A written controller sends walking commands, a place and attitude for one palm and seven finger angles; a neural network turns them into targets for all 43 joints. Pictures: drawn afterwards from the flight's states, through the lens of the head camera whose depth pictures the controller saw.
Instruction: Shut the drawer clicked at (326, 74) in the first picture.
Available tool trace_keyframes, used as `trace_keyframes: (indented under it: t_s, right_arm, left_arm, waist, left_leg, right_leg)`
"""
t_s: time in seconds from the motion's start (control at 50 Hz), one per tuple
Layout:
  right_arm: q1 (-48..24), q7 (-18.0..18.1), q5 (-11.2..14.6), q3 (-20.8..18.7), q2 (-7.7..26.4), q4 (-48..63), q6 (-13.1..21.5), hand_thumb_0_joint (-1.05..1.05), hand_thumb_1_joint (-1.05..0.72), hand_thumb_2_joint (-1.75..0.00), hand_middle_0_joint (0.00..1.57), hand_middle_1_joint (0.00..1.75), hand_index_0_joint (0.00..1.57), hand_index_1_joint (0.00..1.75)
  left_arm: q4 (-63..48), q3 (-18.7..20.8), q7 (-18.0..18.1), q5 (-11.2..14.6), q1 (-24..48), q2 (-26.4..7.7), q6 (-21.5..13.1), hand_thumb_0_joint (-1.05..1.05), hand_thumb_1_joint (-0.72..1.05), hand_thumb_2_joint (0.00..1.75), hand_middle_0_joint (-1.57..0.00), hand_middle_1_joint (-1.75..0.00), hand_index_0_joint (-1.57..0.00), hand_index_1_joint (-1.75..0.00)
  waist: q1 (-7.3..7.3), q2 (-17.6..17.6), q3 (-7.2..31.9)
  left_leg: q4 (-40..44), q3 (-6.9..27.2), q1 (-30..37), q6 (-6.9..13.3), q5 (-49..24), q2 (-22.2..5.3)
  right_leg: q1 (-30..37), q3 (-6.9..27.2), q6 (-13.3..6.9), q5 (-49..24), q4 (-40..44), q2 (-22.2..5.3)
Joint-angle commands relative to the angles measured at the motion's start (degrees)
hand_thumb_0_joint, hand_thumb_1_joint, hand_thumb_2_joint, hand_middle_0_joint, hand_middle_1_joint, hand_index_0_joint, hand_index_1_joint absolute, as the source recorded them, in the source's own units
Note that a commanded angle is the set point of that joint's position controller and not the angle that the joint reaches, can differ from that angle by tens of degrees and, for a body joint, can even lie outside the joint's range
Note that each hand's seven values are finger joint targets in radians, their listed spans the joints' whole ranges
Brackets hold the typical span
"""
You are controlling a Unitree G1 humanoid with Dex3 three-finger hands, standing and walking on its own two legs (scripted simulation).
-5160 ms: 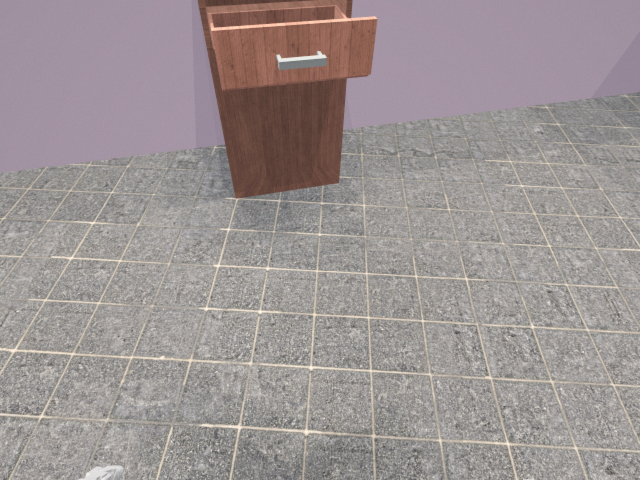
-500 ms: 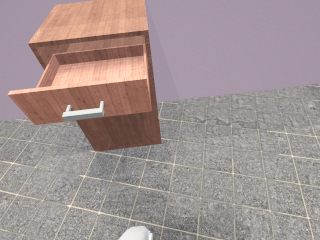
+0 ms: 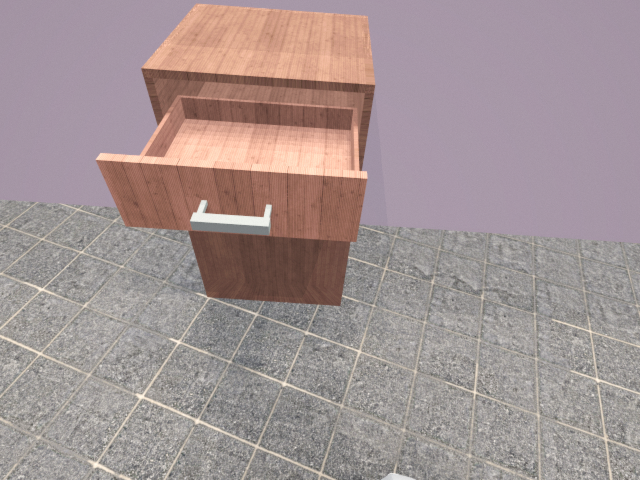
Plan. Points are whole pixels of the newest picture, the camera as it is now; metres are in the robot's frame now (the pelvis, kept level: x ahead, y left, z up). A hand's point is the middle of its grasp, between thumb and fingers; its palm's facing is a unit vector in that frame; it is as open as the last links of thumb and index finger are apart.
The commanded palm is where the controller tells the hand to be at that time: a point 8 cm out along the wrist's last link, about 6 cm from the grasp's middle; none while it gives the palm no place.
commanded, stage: take the last steps up to it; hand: left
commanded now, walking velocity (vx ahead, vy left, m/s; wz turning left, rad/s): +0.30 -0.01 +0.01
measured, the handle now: (233, 215) +0.53 +0.20 -0.01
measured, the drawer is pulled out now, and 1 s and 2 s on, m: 0.30 0.30 0.30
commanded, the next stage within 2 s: come to a stop and stand still in 0.62 s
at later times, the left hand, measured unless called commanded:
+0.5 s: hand out of the picture +0.13 +0.13 -0.17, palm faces +0.08 -0.98 -0.20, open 7.3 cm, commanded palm none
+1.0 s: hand (204, 435) +0.22 +0.19 -0.19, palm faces +0.08 -0.98 -0.18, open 7.4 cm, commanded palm none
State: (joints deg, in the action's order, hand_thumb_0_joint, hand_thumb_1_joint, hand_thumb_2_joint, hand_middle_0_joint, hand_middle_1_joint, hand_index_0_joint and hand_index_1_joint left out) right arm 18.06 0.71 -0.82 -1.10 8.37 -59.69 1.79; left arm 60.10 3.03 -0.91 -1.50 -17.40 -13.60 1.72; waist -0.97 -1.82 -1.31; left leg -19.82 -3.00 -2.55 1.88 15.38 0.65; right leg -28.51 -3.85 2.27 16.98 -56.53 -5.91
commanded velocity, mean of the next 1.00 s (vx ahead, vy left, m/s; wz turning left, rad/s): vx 0.10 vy -0.03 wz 0.02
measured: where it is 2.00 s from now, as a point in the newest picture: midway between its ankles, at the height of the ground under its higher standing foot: outside the picture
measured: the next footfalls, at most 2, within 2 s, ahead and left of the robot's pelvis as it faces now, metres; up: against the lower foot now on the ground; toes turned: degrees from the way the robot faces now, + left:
right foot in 0.20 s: +0.18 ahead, -0.14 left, +0.00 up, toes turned -8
left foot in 0.68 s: +0.27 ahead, +0.10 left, +0.00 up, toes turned +10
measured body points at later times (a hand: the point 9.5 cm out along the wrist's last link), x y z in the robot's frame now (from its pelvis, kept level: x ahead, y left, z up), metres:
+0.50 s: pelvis +0.12 -0.04 +0.00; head +0.12 -0.05 +0.45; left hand +0.13 +0.18 -0.15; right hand +0.16 -0.28 -0.16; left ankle +0.18 +0.10 -0.69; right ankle +0.14 -0.13 -0.74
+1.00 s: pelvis +0.21 +0.01 +0.00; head +0.23 +0.04 +0.45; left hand +0.22 +0.25 -0.17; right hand +0.26 -0.22 -0.14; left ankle +0.23 +0.10 -0.74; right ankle +0.20 -0.14 -0.68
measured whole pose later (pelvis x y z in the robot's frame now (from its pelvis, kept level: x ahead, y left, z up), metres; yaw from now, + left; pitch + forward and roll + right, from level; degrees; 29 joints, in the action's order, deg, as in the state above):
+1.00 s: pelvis +0.21 +0.01 +0.00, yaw +1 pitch -1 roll -1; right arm 11.7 3.1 -0.8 -1.4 7.6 -61.6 0.7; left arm 61.7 3.2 1.9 -1.1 -14.5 -11.0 2.9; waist -0.5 -3.4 -2.8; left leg -23.6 -8.9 -11.3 3.0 11.5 -1.4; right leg -24.2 -0.4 2.7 21.8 -56.2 -3.2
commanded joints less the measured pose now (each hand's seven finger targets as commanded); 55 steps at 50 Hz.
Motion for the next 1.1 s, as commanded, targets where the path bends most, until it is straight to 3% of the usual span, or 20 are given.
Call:
trace_keyframes:
  t_s: [0.0, 0.1, 0.14, 0.16, 0.18, 0.2, 0.22, 0.24, 0.28, 0.34, 0.54, 0.62, 0.64, 0.66, 0.68, 0.72, 0.78, 0.82, 0.92, 1.08]
  right_arm:
    - [4.8, 0.7, -0.2, -2.4, 9.7, 0.3, 1.3, 0.0, -0.9, -0.9, 0.2, 0.3, 0.2, 0.3]
    - [6.3, 0.7, -0.7, -2.6, 9.6, -2.1, 1.3, 0.0, -0.9, -0.9, 0.2, 0.3, 0.2, 0.3]
    - [5.5, 0.8, -0.6, -2.4, 9.0, -2.7, 1.2, 0.0, -0.9, -0.9, 0.2, 0.3, 0.2, 0.3]
    - [5.1, 0.7, -0.2, -2.3, 8.1, -2.9, 1.4, 0.0, -0.9, -0.9, 0.2, 0.3, 0.2, 0.3]
    - [6.4, 0.1, 0.4, -1.8, 4.9, -2.0, 1.8, 0.0, -0.9, -0.9, 0.2, 0.3, 0.2, 0.3]
    - [4.7, -0.1, 0.5, -1.5, 4.7, 0.3, 1.8, 0.0, -0.9, -0.9, 0.2, 0.3, 0.2, 0.3]
    - [3.1, 0.0, 0.4, -2.2, 5.8, 0.4, 1.1, 0.0, -0.9, -0.9, 0.2, 0.3, 0.2, 0.3]
    - [0.9, -0.3, 0.2, -2.5, 5.5, 0.4, 1.0, 0.0, -0.9, -0.9, 0.2, 0.3, 0.2, 0.3]
    - [0.8, -0.8, -0.4, -2.5, 3.8, -0.4, 0.1, 0.0, -0.9, -0.9, 0.2, 0.3, 0.2, 0.3]
    - [4.8, -1.1, -0.8, -2.4, 1.6, -1.8, -1.6, 0.0, -0.9, -0.9, 0.2, 0.3, 0.2, 0.3]
    - [-7.3, -2.0, -0.3, -2.0, 2.5, 2.9, -0.3, 0.0, -0.9, -0.9, 0.2, 0.3, 0.2, 0.3]
    - [-3.2, -1.4, -0.2, -1.8, 3.3, 1.5, 0.6, 0.0, -0.9, -0.9, 0.2, 0.3, 0.2, 0.3]
    - [0.7, -0.9, -0.3, -2.1, 5.4, 0.2, 1.0, 0.0, -0.9, -0.9, 0.2, 0.3, 0.2, 0.3]
    - [5.7, -0.4, -0.8, -3.1, 9.8, -0.7, 1.3, 0.0, -0.9, -0.9, 0.2, 0.3, 0.2, 0.3]
    - [9.1, 0.0, -0.8, -3.6, 13.3, -1.1, 0.6, 0.0, -0.9, -0.9, 0.2, 0.3, 0.2, 0.3]
    - [5.6, 1.1, -0.6, -2.5, 10.4, -0.5, 0.4, 0.0, -0.9, -0.9, 0.2, 0.3, 0.2, 0.3]
    - [-3.0, 1.8, -0.4, -1.0, 5.5, 1.3, 1.0, 0.0, -0.9, -0.9, 0.2, 0.3, 0.2, 0.3]
    - [-3.7, 2.3, 0.1, -0.7, 5.7, 1.0, 1.0, 0.0, -0.9, -0.9, 0.2, 0.3, 0.2, 0.3]
    - [-2.6, 2.9, -0.1, -1.7, 8.1, 0.3, -0.6, 0.0, -0.9, -0.9, 0.2, 0.3, 0.2, 0.3]
    - [-2.8, 1.9, -0.5, -3.3, 9.0, 0.2, -2.0, 0.0, -0.9, -0.9, 0.2, 0.3, 0.2, 0.3]
  left_arm:
    - [-5.8, 0.0, -0.3, 0.2, 7.4, -1.0, -2.1, 0.0, 0.9, 0.9, -0.2, -0.3, -0.2, -0.3]
    - [-6.1, 0.2, -0.4, 0.3, 9.3, 0.2, -3.1, 0.0, 0.9, 0.9, -0.2, -0.3, -0.2, -0.3]
    - [-3.9, 0.8, -0.2, 0.2, 3.1, -0.3, -3.7, 0.0, 0.9, 0.9, -0.2, -0.3, -0.2, -0.3]
    - [-1.5, 1.5, 0.0, 0.0, -4.1, -2.5, -4.3, 0.0, 0.9, 0.9, -0.2, -0.3, -0.2, -0.3]
    - [0.9, 2.6, 0.6, -0.5, -11.9, -7.5, -5.1, 0.0, 0.9, 0.9, -0.2, -0.3, -0.2, -0.3]
    - [1.8, 3.0, 1.1, 0.5, -17.0, -11.3, -5.1, 0.0, 0.9, 0.9, -0.2, -0.3, -0.2, -0.3]
    - [1.6, 3.0, 1.5, 0.9, -14.3, -10.2, -5.0, 0.0, 0.9, 0.9, -0.2, -0.3, -0.2, -0.3]
    - [0.3, 2.4, 1.7, 0.9, -9.0, -7.7, -4.8, 0.0, 0.9, 0.9, -0.2, -0.3, -0.2, -0.3]
    - [-1.5, 1.0, 2.1, 0.6, -2.3, -2.7, -5.2, 0.0, 0.9, 0.9, -0.2, -0.3, -0.2, -0.3]
    - [-1.5, 0.4, 2.3, 0.2, -0.4, -0.5, -5.7, 0.0, 0.9, 0.9, -0.2, -0.3, -0.2, -0.3]
    - [1.9, 0.6, 1.8, 0.0, -5.7, -3.3, -5.8, 0.0, 0.9, 0.9, -0.2, -0.3, -0.2, -0.3]
    - [2.4, 0.7, 1.9, 0.2, -4.7, -2.6, -4.6, 0.0, 0.9, 0.9, -0.2, -0.3, -0.2, -0.3]
    - [2.3, 0.4, 1.9, 0.3, -5.1, -0.7, -4.2, 0.0, 0.9, 0.9, -0.2, -0.3, -0.2, -0.3]
    - [1.3, 0.0, 1.7, 0.6, -5.6, 1.5, -4.1, 0.0, 0.9, 0.9, -0.2, -0.3, -0.2, -0.3]
    - [-0.2, -0.4, 1.6, 0.5, -4.8, 2.9, -4.1, 0.0, 0.9, 0.9, -0.2, -0.3, -0.2, -0.3]
    - [-0.3, -0.4, 2.2, 0.1, -2.4, 2.1, -3.4, 0.0, 0.9, 0.9, -0.2, -0.3, -0.2, -0.3]
    - [3.2, -0.7, 2.2, 0.5, -5.6, 4.3, -2.3, 0.0, 0.9, 0.9, -0.2, -0.3, -0.2, -0.3]
    - [3.6, -0.5, 2.5, 0.6, -6.8, 3.6, -1.1, 0.0, 0.9, 0.9, -0.2, -0.3, -0.2, -0.3]
    - [1.1, 0.6, 2.7, 0.2, -4.0, 1.0, 1.1, 0.0, 0.9, 0.9, -0.2, -0.3, -0.2, -0.3]
    - [-2.9, 0.2, 3.2, 0.6, 2.3, 1.4, 0.7, 0.0, 0.9, 0.9, -0.2, -0.3, -0.2, -0.3]
  waist:
    - [2.47, 8.1, -6.8]
    - [2.6, 8.6, -6.5]
    - [-0.41, 6.0, -4.3]
    - [-3.73, 2.6, -1.2]
    - [-6.06, -9.9, 4.4]
    - [-6.8, -14.8, 6.5]
    - [-5.92, -12.3, 6.0]
    - [-4.47, -8.0, 1.2]
    - [-0.87, -1.4, -3.6]
    - [2.23, -3.9, -4.5]
    - [-1.32, -4.3, -4.2]
    - [1.24, -3.8, -3.6]
    - [2.63, 2.6, -1.7]
    - [4.2, 13.4, 0.5]
    - [4.95, 18.4, 1.1]
    - [3.96, 14.2, 0.0]
    - [-0.06, 4.8, 0.0]
    - [-0.66, 6.8, 0.8]
    - [0.35, 7.5, 1.0]
    - [1.62, 14.4, 1.4]
  left_leg:
    - [11.0, 10.3, -1.1, 9.2, -5.5, -15.4]
    - [6.6, 9.5, -2.8, 8.5, -10.4, -16.0]
    - [-0.3, 7.2, -7.3, 6.2, -10.6, -13.4]
    - [-10.1, 4.2, -11.4, 4.3, -10.3, -10.0]
    - [-27.0, -1.7, -22.7, 1.2, 0.1, -4.0]
    - [-41.4, -1.6, -30.9, 0.3, 18.5, -0.6]
    - [-49.0, 3.0, -31.2, 0.6, 16.5, -2.9]
    - [-52.1, 4.1, -32.8, 0.5, 11.3, -5.2]
    - [-49.5, 3.9, -29.7, -0.7, 3.0, -7.8]
    - [-42.8, 1.3, -24.8, -2.6, -0.2, -8.2]
    - [-19.9, -2.5, -22.4, -3.4, -0.9, -6.2]
    - [-8.1, -4.7, -7.8, -2.7, -4.3, -4.0]
    - [-4.2, -2.0, -0.8, -2.1, -5.4, -5.8]
    - [-0.7, 9.5, 5.2, 1.6, -8.2, -15.4]
    - [4.9, 19.8, 6.3, 7.3, -9.5, -24.2]
    - [6.1, 20.3, 0.0, 8.7, -11.9, -24.1]
    - [5.9, 7.7, -7.9, 5.8, -29.1, -18.8]
    - [4.9, 4.6, -8.8, 4.9, -38.1, -18.1]
    - [2.3, 4.7, -5.2, 7.2, -41.0, -20.0]
    - [0.6, 4.8, -5.0, 7.6, -32.4, -18.1]
  right_leg:
    - [-5.7, -0.2, 0.3, -0.9, 8.1, -0.9]
    - [2.8, -2.4, -1.1, -0.5, 18.9, 1.2]
    - [14.9, -4.1, -2.1, -4.4, 25.6, 3.7]
    - [25.2, -1.3, -3.1, -4.9, 29.3, 2.3]
    - [37.9, 14.8, -7.6, -1.1, 34.3, -10.3]
    - [40.1, 30.6, -12.7, -2.8, 42.4, -20.3]
    - [35.0, 31.7, -13.8, 3.3, 44.7, -20.9]
    - [28.1, 28.9, -13.8, 10.3, 46.4, -19.4]
    - [17.1, 17.4, -11.1, 6.8, 47.9, -15.0]
    - [10.4, 7.1, -9.6, -0.2, 49.3, -11.4]
    - [18.8, 5.1, -10.7, -8.8, 46.1, -11.5]
    - [13.5, 2.1, -7.9, -5.3, 38.9, -8.0]
    - [10.5, 0.4, -6.4, -3.5, 31.7, -5.2]
    - [3.4, -4.3, -3.9, 4.2, 20.1, 0.2]
    - [-2.5, -6.2, -2.4, 17.8, 7.1, 4.2]
    - [-3.6, 0.9, -3.1, 16.0, -4.1, 1.6]
    - [5.0, 4.0, -1.0, 5.0, 0.1, -0.3]
    - [7.7, 4.1, -0.2, 3.2, 1.6, 0.6]
    - [3.1, 4.7, 0.3, 4.9, -2.0, 2.0]
    - [8.2, 1.2, -0.8, 8.0, 12.6, 2.8]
